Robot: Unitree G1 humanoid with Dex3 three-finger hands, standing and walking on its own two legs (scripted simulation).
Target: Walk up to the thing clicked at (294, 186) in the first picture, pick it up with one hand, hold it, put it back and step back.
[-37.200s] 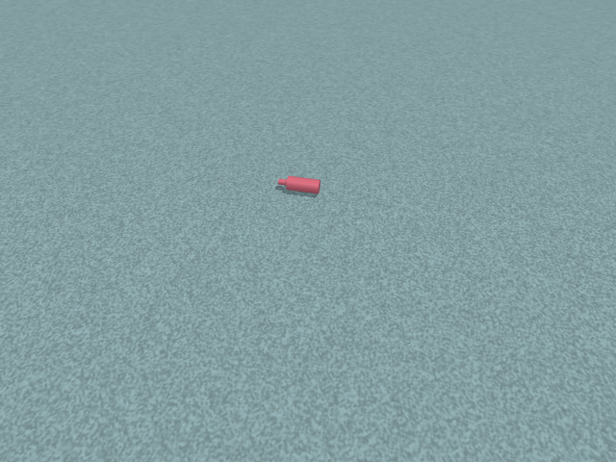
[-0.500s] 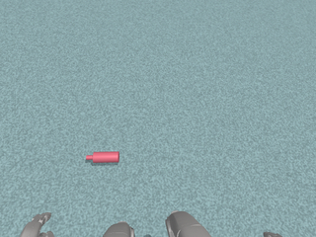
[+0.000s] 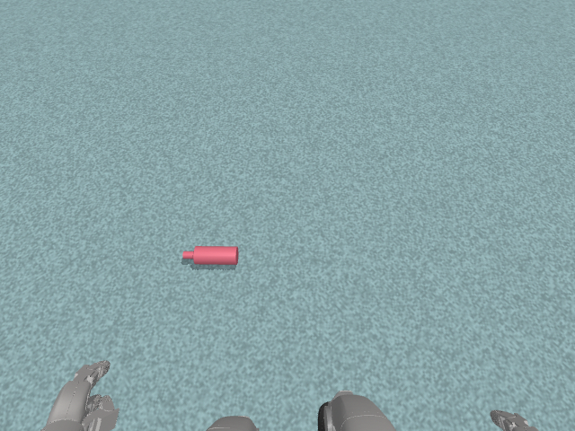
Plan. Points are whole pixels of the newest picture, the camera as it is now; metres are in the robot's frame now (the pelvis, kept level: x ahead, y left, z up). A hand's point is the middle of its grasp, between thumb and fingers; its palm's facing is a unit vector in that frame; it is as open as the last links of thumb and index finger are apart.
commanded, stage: step back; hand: left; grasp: from above
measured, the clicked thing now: (210, 255) +0.69 +0.28 -0.72
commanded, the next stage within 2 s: none
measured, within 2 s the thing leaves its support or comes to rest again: neither
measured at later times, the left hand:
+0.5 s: hand out of the picture -0.09 +0.22 -0.13, palm faces -0.07 -0.91 -0.42, open 7.4 cm
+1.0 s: hand out of the picture -0.23 +0.25 -0.14, palm faces +0.04 -0.92 -0.39, open 7.4 cm
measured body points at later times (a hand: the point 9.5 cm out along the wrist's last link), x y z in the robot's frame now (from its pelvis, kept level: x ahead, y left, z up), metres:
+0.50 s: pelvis -0.16 -0.04 +0.01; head -0.12 -0.07 +0.45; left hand -0.09 +0.27 -0.10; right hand -0.06 -0.36 -0.12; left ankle -0.08 +0.11 -0.67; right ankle -0.17 -0.16 -0.72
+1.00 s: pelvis -0.33 -0.03 +0.01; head -0.29 -0.01 +0.46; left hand -0.23 +0.29 -0.11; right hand -0.23 -0.33 -0.10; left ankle -0.29 +0.09 -0.72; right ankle -0.36 -0.16 -0.63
